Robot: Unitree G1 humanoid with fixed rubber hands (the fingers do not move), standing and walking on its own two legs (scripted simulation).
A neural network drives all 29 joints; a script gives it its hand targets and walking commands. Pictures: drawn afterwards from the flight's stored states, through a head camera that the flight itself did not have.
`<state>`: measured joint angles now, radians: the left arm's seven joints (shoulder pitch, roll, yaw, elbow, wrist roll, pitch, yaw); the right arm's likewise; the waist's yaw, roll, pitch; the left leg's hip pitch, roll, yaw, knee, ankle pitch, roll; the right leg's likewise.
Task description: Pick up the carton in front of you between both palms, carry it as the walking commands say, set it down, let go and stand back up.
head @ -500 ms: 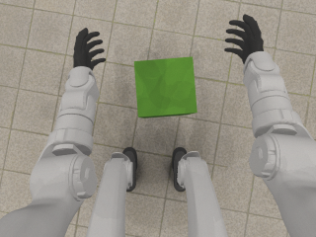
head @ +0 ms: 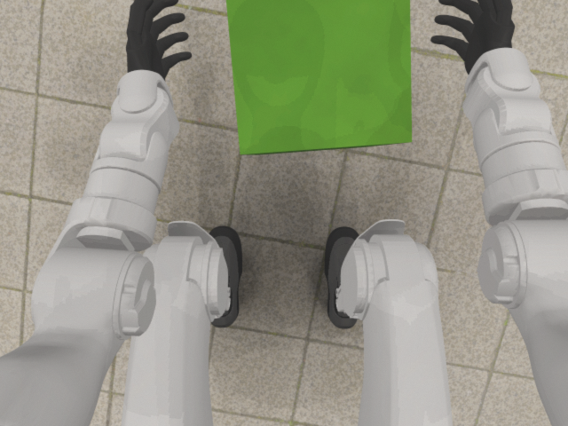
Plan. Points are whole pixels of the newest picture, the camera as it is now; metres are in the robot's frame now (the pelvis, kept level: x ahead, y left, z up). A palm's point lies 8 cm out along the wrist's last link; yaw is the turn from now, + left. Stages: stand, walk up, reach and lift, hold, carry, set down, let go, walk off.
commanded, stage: reach and lift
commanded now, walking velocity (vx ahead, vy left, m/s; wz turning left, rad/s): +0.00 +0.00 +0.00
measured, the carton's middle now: (313, 84) +0.51 -0.06 -0.30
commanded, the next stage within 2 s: none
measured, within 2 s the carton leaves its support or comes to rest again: leaves its support in 1.04 s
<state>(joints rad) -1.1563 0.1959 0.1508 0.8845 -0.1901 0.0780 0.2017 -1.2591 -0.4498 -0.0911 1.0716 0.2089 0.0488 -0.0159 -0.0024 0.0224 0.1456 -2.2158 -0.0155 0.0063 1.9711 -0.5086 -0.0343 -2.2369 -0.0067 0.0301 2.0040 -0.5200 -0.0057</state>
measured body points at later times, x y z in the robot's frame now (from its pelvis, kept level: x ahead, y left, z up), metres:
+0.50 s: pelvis +0.00 -0.01 -0.05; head +0.36 -0.05 +0.21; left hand +0.54 +0.13 -0.23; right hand +0.53 -0.23 -0.24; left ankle +0.12 +0.12 -0.39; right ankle +0.11 -0.12 -0.39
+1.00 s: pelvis -0.01 +0.00 -0.05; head +0.35 -0.05 +0.21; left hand +0.54 +0.10 -0.22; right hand +0.54 -0.21 -0.23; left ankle +0.12 +0.13 -0.39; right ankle +0.11 -0.12 -0.39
